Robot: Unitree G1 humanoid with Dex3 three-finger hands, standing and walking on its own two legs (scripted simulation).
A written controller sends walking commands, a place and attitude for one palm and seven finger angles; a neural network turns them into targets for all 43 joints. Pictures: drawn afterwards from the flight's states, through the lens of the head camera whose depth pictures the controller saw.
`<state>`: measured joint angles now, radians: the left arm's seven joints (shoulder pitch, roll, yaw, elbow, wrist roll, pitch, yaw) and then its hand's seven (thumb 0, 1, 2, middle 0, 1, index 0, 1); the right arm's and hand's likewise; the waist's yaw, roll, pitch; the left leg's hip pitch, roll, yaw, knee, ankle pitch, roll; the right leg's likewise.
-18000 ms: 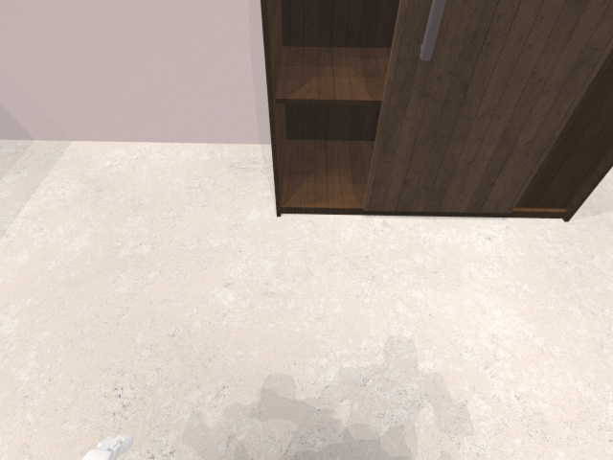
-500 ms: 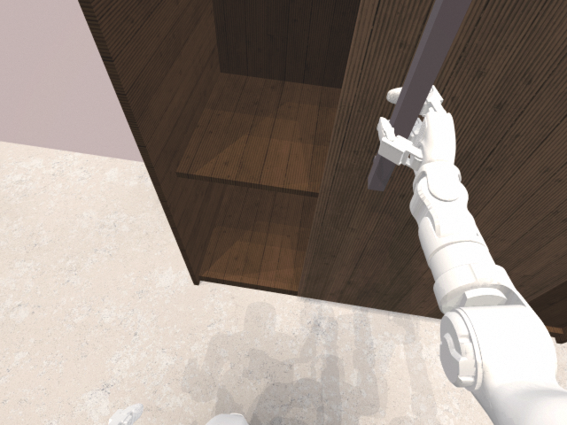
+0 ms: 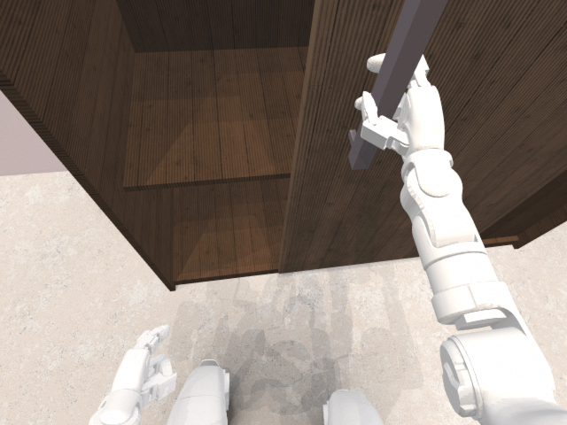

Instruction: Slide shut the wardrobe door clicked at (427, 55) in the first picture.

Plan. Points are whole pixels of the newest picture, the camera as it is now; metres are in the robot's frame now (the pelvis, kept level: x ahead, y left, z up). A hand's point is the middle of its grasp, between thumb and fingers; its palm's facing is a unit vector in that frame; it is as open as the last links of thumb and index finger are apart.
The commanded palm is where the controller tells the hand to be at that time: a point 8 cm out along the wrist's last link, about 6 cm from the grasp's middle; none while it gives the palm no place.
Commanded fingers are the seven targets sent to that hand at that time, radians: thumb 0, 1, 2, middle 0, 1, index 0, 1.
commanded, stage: step sideways, sliding the door along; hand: right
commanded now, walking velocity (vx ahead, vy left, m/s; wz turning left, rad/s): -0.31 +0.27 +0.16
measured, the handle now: (385, 71) +0.51 -0.14 +0.16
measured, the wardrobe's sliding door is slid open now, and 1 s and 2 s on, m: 0.36 0.14 0.00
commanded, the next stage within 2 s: stop walking and hold the door there in 1.92 s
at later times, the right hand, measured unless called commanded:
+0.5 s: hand (303, 124) +0.44 -0.03 +0.14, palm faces +0.08 +0.99 -0.10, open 6.5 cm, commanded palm +0.41 +0.00 +0.14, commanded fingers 0.00 -0.90 -0.90 0.45 1.40 0.45 1.40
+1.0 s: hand (204, 133) +0.43 +0.09 +0.13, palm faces -0.11 +0.99 -0.12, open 6.7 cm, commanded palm +0.41 +0.08 +0.14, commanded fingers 0.00 -0.90 -0.90 0.45 1.40 0.45 1.40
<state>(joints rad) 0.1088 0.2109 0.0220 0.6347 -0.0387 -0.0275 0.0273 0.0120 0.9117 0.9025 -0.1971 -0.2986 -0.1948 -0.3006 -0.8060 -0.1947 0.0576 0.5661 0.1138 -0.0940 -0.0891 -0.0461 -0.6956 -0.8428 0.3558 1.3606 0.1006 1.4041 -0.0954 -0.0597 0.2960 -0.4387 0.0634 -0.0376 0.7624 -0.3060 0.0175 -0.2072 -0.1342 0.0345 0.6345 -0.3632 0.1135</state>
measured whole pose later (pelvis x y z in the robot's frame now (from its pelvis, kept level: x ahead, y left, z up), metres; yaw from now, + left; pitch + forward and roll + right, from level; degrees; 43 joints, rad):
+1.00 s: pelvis +0.06 +0.14 +0.01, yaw +2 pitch -1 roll +0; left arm 0.00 0.17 0.04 0.60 -0.01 -0.06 -0.01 0.01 0.91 0.90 -0.20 -0.30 -0.19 -0.30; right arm -0.42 -0.10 0.19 0.07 0.01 -0.16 -0.13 -0.04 -0.64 -0.72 0.43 1.40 0.23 1.40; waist -0.09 -0.05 0.29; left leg -0.35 0.01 0.03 0.74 -0.32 0.01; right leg -0.22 -0.21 -0.15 0.55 -0.27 0.11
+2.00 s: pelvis -0.04 +0.40 +0.01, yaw +3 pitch -2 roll -1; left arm 0.14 0.23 0.05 0.65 -0.04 0.01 0.01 0.01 0.91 0.90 -0.20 -0.30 -0.19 -0.30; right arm -0.77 -0.25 -0.05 0.65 0.16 -0.06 -0.14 0.02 -0.69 -0.83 0.32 1.29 0.18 1.39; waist -0.08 -0.02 0.20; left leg -0.39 -0.05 -0.01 0.85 -0.38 -0.01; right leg -0.20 -0.17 -0.09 0.55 -0.30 0.11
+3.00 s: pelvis +0.00 +0.40 +0.02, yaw +9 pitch +0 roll +0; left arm 0.26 0.21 -0.04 0.73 -0.03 -0.04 0.10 0.02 0.91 0.90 -0.20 -0.30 -0.20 -0.30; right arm -0.44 -0.33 -0.20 0.62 0.05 -0.10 -0.13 -0.03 -0.65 -0.73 0.37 1.37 0.33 1.40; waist 0.01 -0.02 -0.02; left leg -0.24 -0.03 -0.11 0.49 -0.25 -0.01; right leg -0.21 0.02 -0.20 0.45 -0.25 -0.08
